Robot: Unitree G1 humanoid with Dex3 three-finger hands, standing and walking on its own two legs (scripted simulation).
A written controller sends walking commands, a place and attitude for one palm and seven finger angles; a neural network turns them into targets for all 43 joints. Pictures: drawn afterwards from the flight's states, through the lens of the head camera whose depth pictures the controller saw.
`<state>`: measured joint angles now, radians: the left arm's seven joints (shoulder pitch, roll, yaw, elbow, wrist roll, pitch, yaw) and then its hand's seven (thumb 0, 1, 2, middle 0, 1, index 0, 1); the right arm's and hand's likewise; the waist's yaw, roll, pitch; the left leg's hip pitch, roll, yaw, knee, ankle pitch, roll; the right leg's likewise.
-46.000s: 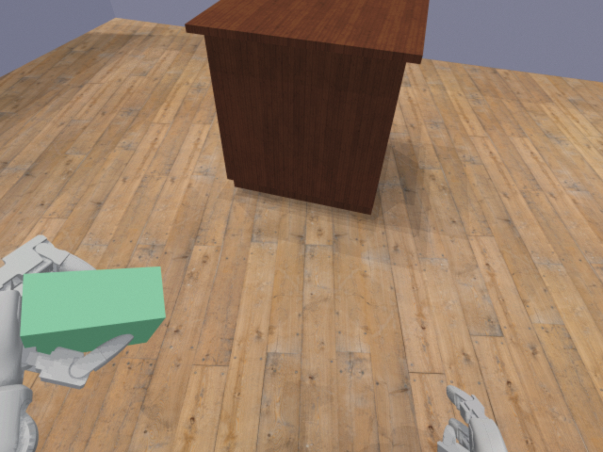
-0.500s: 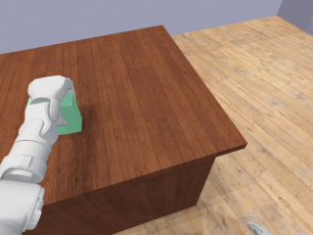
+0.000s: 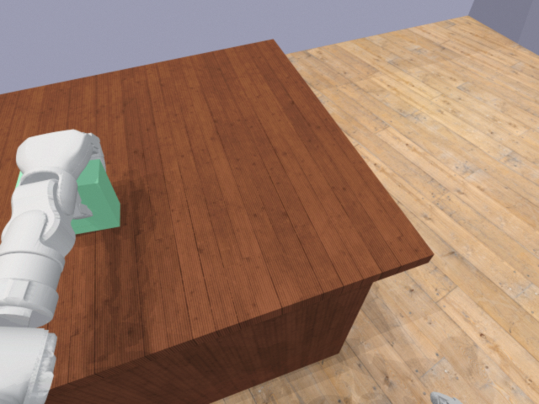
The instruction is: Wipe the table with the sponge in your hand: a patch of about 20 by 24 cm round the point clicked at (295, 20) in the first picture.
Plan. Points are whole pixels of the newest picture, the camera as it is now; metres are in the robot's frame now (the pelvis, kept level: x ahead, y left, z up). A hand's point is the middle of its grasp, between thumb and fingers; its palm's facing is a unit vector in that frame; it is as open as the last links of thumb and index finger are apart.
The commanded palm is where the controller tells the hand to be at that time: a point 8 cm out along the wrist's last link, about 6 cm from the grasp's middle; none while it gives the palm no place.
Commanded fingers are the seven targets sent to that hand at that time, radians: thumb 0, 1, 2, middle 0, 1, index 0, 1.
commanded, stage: slide back across to the first lane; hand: left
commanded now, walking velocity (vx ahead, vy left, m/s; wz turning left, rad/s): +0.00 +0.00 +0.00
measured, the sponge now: (78, 206) +0.39 +0.33 +0.07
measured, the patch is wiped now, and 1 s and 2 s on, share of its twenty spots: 1.00 1.00 1.00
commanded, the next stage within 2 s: wipe back along the first lane in 0.28 s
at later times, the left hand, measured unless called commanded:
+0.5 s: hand (29, 203) +0.36 +0.37 +0.12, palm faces -0.13 +0.01 -0.99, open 9.3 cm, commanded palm +0.33 +0.35 +0.17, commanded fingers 0.00 0.10 1.30 -1.20 -1.60 -1.20 -1.60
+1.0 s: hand (28, 232) +0.31 +0.35 +0.11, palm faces -0.06 -0.01 -1.00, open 9.3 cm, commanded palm +0.28 +0.33 +0.15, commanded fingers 0.00 0.10 1.30 -1.20 -1.60 -1.20 -1.60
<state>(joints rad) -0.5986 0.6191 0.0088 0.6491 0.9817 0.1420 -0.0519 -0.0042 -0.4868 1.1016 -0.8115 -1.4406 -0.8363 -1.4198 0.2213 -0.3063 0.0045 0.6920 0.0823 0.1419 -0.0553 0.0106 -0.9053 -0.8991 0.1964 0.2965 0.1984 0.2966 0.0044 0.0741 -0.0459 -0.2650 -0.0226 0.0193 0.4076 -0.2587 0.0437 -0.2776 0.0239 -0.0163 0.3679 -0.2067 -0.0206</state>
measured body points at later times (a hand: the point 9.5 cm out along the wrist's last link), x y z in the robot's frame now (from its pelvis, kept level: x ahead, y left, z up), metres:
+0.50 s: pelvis +0.00 +0.01 +0.00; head +0.05 -0.01 +0.45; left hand +0.36 +0.37 +0.17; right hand +0.17 -0.24 -0.12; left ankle -0.04 +0.09 -0.74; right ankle -0.02 -0.11 -0.74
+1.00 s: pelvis -0.02 +0.00 +0.00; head +0.00 -0.02 +0.45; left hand +0.31 +0.34 +0.17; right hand +0.16 -0.24 -0.11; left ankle -0.04 +0.09 -0.74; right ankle -0.02 -0.11 -0.74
